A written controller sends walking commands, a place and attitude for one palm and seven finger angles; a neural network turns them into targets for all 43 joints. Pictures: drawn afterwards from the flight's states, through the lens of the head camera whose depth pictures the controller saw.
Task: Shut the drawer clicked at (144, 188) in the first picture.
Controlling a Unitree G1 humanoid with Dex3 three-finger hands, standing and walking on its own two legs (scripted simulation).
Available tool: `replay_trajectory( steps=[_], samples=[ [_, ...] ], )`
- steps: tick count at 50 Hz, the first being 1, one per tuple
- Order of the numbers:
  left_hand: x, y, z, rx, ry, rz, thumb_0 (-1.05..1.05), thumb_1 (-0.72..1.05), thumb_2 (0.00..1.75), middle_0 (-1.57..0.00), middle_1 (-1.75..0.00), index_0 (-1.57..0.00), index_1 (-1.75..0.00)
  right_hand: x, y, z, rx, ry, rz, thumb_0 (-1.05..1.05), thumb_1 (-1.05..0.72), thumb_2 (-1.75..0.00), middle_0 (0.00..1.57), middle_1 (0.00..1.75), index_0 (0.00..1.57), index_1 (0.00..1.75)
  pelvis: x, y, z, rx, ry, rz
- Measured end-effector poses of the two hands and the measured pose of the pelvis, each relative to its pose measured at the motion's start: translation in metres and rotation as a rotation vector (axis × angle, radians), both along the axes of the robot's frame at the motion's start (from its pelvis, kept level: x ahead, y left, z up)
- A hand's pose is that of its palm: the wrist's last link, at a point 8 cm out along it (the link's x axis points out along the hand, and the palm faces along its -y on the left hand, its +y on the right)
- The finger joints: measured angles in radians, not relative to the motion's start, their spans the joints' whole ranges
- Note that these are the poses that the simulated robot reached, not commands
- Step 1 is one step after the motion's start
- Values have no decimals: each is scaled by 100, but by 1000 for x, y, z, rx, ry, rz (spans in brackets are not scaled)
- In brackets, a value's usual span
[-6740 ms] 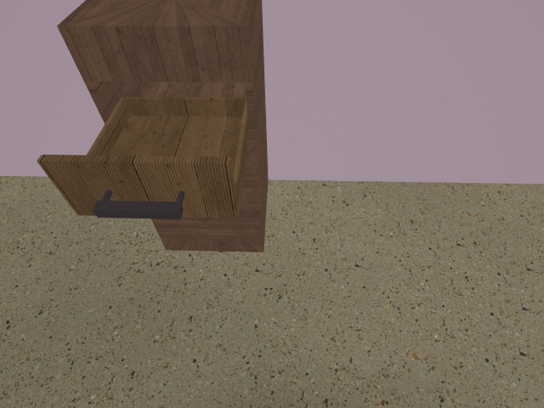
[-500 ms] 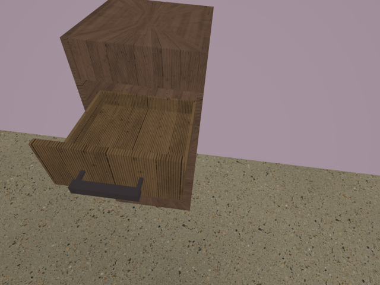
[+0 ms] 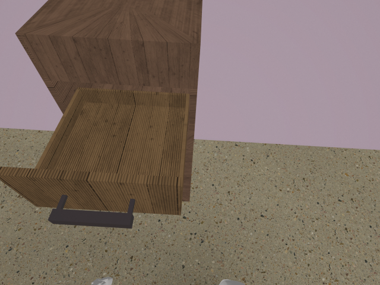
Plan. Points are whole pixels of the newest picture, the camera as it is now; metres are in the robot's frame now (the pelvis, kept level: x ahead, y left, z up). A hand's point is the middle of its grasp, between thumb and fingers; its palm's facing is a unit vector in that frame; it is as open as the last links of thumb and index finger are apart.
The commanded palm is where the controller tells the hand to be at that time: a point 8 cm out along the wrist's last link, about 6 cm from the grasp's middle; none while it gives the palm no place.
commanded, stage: come to a stop and stand still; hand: left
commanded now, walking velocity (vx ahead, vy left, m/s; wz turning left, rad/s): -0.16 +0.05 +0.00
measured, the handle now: (95, 209) +0.28 +0.23 -0.05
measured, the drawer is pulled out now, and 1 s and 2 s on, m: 0.30 0.30 0.30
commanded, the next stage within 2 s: look again from close up in 0.68 s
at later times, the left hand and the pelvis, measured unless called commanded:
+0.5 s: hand out of the picture -0.02 +0.20 -0.19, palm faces +0.06 -0.98 -0.20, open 7.3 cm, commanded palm none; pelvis -0.03 +0.01 -0.01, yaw -1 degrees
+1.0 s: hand out of the picture +0.00 +0.16 -0.18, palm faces -0.01 -0.97 -0.24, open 7.3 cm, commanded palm none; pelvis +0.00 -0.01 -0.01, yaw -1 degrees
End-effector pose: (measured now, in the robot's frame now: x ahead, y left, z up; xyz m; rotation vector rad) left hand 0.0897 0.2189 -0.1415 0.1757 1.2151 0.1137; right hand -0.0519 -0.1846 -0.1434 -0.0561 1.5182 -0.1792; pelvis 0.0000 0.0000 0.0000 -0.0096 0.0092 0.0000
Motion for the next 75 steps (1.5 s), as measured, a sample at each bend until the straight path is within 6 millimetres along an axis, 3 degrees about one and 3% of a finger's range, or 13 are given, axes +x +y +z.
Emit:
replay_trajectory(
  steps=[4, 7, 13, 18, 22, 26, 33, 42, 50, 59, 71, 73, 75],
  samples=[
    [8, -11, -1, 15, -23, -4, 1, 91, 90, -20, -30, -20, -30, 24, -22, -12, -7, -45, -3, 0, -90, -90, 20, 30, 20, 30, 5, -10, -7, 15, -2, -11],
    [1, -16, -1, 30, -27, -5, 0, 91, 90, -20, -30, -20, -30, 44, -42, -18, -27, -91, -2, 0, -91, -90, 20, 30, 20, 30, 3, -17, -11, 15, -6, -14],
    [-36, -11, 2, 47, 15, 34, 0, 93, 90, -21, -30, -21, -30, 79, -71, -7, -74, -182, 48, 0, -91, -90, 20, 30, 20, 30, -11, -22, -6, 29, -15, -4],
    [-73, 2, 1, 37, 57, 57, 0, 92, 90, -21, -30, -21, -30, 93, -72, 5, -92, -251, 95, 0, -91, -90, 20, 30, 19, 30, -22, -15, -3, 39, -10, -15],
    [-100, 19, -9, 19, 97, 82, 0, 92, 90, -21, -30, -21, -30, 89, -59, 8, -110, -290, 114, 0, -91, -90, 20, 30, 19, 30, -28, 0, -7, 17, -12, -21],
    [-118, 31, -12, 2, 136, 99, 1, 91, 90, -20, -30, -20, -30, 66, -38, 10, -99, -255, 120, 0, -91, -90, 20, 30, 19, 30, -30, 10, -5, 17, -23, -16],
    [-130, 25, -6, -13, 178, 90, 1, 91, 90, -20, -30, -20, -30, 23, -22, 4, -55, -130, 91, 0, -93, -90, 20, 30, 20, 30, -23, 11, 0, 20, -3, -9],
    [-123, -7, -5, 4, 223, 51, 1, 91, 90, -20, -30, -20, -30, 3, -21, -17, 8, -60, 37, 0, -91, -90, 20, 30, 20, 30, -17, 1, -7, 10, 9, -17],
    [-97, -6, -1, 46, 169, 39, 2, 92, 90, -21, -30, -20, -30, 25, -24, -27, 28, -115, 42, 1, -92, -90, 20, 30, 20, 30, -5, -6, -11, 17, 2, -21],
    [-67, -3, -2, 48, 84, 24, 1, 93, 90, -20, -30, -20, -30, 48, -47, -15, -34, -166, 59, 1, -92, -90, 20, 30, 20, 30, -2, -13, -8, 23, -13, -25],
    [-73, -1, -2, 30, 77, 21, 1, 92, 90, -20, -30, -20, -30, 55, -54, -4, -65, -185, 87, 0, -91, -90, 20, 30, 20, 30, -11, -11, -4, 13, -16, -24],
    [-52, 3, 19, 9, -94, 102, 1, 92, 90, -21, -30, -21, -30, 64, -55, 2, -93, -277, 86, 0, -91, -90, 20, 30, 20, 30, -15, -8, -5, 11, -16, -32],
    [-18, 9, 59, 35, -378, 123, 2, 92, 90, -22, -31, -22, -31, 79, -57, 8, -126, -417, 94, 0, -91, -90, 20, 30, 20, 30, -18, -4, -6, 15, -7, -19]
  ],
)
